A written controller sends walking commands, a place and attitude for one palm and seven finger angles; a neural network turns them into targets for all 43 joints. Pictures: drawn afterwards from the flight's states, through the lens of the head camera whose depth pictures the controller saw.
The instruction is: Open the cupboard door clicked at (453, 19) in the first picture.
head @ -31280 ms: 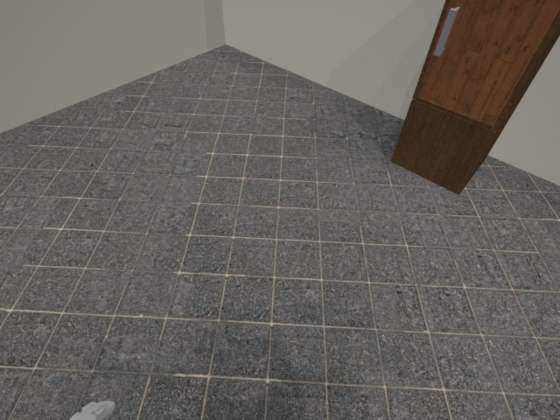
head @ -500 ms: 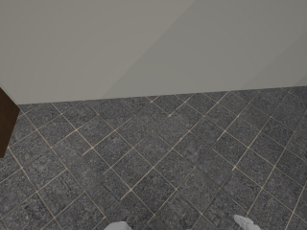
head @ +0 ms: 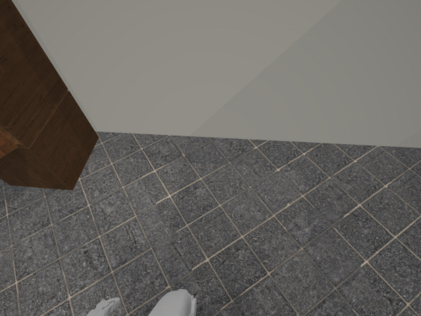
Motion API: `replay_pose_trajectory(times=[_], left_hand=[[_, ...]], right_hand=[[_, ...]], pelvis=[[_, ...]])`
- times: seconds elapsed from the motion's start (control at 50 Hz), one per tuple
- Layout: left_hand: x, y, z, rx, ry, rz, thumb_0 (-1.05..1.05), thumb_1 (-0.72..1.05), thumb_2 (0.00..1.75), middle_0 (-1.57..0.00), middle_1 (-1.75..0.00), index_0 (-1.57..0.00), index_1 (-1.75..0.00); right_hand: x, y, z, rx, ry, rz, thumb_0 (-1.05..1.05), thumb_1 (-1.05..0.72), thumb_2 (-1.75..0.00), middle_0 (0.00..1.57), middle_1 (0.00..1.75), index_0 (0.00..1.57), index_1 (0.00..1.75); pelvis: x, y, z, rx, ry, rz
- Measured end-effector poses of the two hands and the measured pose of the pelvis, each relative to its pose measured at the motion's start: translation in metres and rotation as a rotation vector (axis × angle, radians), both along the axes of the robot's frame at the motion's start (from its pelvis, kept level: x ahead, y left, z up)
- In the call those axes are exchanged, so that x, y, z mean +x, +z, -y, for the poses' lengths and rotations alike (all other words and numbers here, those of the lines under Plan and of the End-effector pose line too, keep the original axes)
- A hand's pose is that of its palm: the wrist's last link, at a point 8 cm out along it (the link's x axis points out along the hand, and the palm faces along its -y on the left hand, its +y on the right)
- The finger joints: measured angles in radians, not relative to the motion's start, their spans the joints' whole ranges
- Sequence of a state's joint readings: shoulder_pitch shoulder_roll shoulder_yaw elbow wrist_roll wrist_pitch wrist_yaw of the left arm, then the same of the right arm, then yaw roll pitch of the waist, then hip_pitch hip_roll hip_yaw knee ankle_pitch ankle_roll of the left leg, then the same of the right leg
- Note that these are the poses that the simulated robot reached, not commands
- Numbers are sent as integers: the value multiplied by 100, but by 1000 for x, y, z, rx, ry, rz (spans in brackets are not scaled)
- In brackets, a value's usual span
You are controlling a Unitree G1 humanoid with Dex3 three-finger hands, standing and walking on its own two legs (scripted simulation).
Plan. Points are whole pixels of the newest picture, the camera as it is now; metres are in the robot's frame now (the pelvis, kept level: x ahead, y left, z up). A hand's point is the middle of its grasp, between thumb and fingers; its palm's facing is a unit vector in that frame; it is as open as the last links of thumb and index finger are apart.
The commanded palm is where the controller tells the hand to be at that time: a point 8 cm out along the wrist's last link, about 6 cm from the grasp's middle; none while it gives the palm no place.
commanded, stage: turn to face it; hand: left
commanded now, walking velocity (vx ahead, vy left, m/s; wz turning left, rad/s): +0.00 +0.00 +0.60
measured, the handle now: out of the picture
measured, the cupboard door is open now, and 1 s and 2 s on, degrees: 55 55 55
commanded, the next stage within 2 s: take the last steps up to it in 1.32 s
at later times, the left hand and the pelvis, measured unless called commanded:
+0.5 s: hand out of the picture +0.01 +0.25 -0.17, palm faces +0.32 -0.91 -0.26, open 7.4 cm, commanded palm none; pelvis +0.00 +0.01 +0.00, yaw +18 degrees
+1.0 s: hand out of the picture -0.05 +0.16 -0.16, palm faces +0.59 -0.77 -0.24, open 7.4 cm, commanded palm none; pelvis +0.02 -0.03 +0.00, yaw +37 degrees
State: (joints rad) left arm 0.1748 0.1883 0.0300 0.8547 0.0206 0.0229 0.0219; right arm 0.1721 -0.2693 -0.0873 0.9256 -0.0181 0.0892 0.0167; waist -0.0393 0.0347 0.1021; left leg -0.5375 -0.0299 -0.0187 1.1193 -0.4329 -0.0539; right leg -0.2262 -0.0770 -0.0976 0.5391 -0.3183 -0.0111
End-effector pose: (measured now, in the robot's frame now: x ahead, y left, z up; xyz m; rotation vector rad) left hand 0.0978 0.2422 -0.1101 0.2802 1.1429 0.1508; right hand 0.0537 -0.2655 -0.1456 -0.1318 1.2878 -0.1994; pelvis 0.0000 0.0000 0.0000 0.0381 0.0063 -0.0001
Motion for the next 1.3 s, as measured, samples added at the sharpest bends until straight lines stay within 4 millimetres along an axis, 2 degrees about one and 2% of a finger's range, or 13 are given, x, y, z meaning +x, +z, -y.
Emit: replay_pose_trajectory(times=[0.14, 0.26, 0.32, 0.44, 0.56, 0.68, 0.74, 0.84, 0.94, 1.06, 1.12, 1.2, 1.3], left_hand=[[-50, -13, 6, -52, 134, -56, 1, 91, 90, -21, -30, -20, -30], [-101, -42, -20, -79, 264, -113, 1, 91, 90, -21, -30, -20, -30], [-118, -49, -35, -72, 312, -156, 1, 91, 90, -21, -30, -20, -30], [-115, -32, -48, -57, 363, -101, 1, 91, 90, -20, -30, -20, -30], [-100, -17, -43, -32, 390, -27, 1, 91, 90, -20, -30, -20, -30], [-88, -11, -19, 9, 422, 37, 1, 90, 90, -20, -30, -20, -30], [-96, -6, 0, 17, 452, 33, 1, 90, 90, -20, -30, -20, -30], [-120, -3, 30, -21, 534, -10, 1, 90, 90, -20, -30, -20, -30], [-150, -12, 48, -64, 634, -39, 1, 91, 90, -21, -30, -20, -30], [-207, -39, 50, -109, 757, -100, 1, 91, 90, -21, -30, -20, -30], [-232, -51, 46, -123, 805, -151, 1, 91, 90, -21, -30, -20, -30], [-241, -44, 39, -118, 840, -161, 1, 91, 90, -20, -30, -20, -30], [-232, -30, 34, -104, 857, -105, 1, 91, 90, -20, -30, -20, -30]], right_hand=[[44, 12, -5, -15, 135, 12, 1, -90, -90, 20, 30, 20, 30], [103, 16, -35, -59, 282, 117, 1, -90, -90, 20, 30, 20, 30], [119, 22, -50, -74, 335, 168, 0, -90, -90, 20, 30, 20, 30], [118, 32, -60, -81, 395, 146, 0, -90, -90, 20, 30, 20, 30], [110, 24, -55, -51, 427, 88, 0, -90, -90, 21, 30, 20, 30], [112, 0, -31, -14, 446, 26, 0, -90, -90, 21, 30, 20, 30], [120, -6, -22, -8, 467, -1, 0, -90, -90, 21, 30, 20, 30], [141, 2, -22, -6, 527, -18, 1, -90, -90, 20, 30, 20, 30], [169, 11, -43, -17, 627, -3, 1, -90, -90, 20, 30, 20, 30], [208, 16, -100, -34, 770, 106, 1, -90, -90, 20, 30, 20, 30], [218, 19, -126, -35, 821, 178, 0, -90, -90, 20, 30, 20, 30], [213, 29, -141, -37, 861, 194, 0, -90, -90, 20, 30, 20, 30], [201, 29, -144, -21, 889, 147, 0, -90, -90, 20, 30, 20, 30]], pelvis=[[2, 3, 5, 11, 105, 7], [2, -15, -11, -20, 187, 8], [-2, -17, -15, -21, 215, 10], [-4, -4, -15, -46, 277, 3], [0, 0, -2, -55, 340, -8], [9, -10, 25, -34, 418, -24], [11, -8, 34, -29, 460, -10], [18, 1, 40, -1, 535, 4], [21, 3, 39, 10, 609, 7], [16, -11, 23, -14, 679, 13], [11, -18, 17, -17, 700, 16], [8, -9, 15, -37, 725, 22], [10, 0, 17, -54, 753, 19]])
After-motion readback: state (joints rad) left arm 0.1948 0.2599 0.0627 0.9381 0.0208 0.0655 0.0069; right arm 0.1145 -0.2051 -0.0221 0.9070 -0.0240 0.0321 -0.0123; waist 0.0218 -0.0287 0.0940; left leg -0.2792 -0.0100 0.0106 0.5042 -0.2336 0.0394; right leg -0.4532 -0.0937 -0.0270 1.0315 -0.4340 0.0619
